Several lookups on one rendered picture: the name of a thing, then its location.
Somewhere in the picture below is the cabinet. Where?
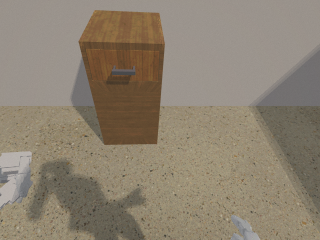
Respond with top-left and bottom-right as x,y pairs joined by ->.
78,10 -> 165,145

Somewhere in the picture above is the robot right hand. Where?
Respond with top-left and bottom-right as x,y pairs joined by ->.
230,215 -> 260,240

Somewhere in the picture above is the handle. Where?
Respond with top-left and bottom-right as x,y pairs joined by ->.
111,65 -> 136,76

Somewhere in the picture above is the robot left hand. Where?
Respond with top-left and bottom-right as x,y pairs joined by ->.
0,151 -> 33,210

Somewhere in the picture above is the drawer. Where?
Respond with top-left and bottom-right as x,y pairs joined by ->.
86,48 -> 160,81

